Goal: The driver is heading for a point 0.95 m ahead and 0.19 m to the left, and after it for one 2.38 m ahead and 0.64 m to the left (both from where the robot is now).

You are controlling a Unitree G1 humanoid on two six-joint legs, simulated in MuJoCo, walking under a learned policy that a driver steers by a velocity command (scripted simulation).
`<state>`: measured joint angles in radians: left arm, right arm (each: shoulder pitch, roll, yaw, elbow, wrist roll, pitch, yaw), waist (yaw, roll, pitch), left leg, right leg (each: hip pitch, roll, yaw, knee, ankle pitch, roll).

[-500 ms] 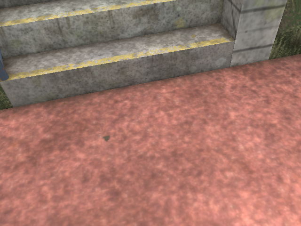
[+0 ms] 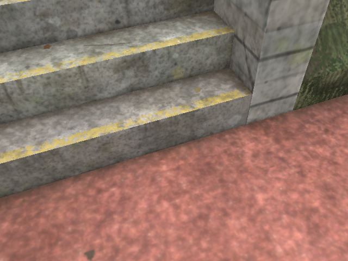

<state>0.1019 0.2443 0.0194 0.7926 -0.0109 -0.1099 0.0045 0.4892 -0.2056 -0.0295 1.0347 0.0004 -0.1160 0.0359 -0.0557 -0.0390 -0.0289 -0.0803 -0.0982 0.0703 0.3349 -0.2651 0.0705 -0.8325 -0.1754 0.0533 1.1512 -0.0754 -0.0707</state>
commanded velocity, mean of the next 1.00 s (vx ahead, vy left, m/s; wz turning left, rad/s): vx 0.36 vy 0.00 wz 0.52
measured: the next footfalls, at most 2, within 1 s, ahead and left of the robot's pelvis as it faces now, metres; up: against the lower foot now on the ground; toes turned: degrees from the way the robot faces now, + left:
right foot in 0.22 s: +0.46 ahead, -0.13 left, +0.00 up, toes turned -2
left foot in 0.72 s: +0.50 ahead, +0.11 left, +0.00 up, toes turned +25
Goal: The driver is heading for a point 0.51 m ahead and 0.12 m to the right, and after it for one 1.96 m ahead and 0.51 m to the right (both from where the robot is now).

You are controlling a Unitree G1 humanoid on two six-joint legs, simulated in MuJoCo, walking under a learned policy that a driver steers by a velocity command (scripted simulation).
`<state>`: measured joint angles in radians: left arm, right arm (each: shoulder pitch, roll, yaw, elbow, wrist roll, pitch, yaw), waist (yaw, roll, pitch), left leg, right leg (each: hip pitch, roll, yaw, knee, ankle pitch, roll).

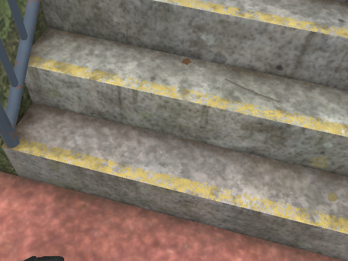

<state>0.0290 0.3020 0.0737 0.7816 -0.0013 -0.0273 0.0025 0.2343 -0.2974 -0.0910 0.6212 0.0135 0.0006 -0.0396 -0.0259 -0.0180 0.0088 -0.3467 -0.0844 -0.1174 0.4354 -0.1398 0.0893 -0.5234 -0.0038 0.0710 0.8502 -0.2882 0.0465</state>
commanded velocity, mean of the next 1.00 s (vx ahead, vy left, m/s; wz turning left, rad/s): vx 0.86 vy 0.00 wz -0.29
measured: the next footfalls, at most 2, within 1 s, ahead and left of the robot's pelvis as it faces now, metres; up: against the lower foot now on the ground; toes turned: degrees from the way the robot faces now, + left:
right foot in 0.26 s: +0.12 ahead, -0.17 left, +0.00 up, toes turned -1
left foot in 0.66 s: +0.44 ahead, -0.01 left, +0.00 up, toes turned -19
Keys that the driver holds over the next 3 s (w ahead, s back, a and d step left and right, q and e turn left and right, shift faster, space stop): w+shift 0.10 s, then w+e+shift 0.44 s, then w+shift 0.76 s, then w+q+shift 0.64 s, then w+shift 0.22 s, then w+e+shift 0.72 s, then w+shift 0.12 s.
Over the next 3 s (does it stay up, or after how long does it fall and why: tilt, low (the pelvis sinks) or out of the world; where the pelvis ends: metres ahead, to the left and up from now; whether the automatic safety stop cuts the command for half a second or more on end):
stays up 1.23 -0.33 0.64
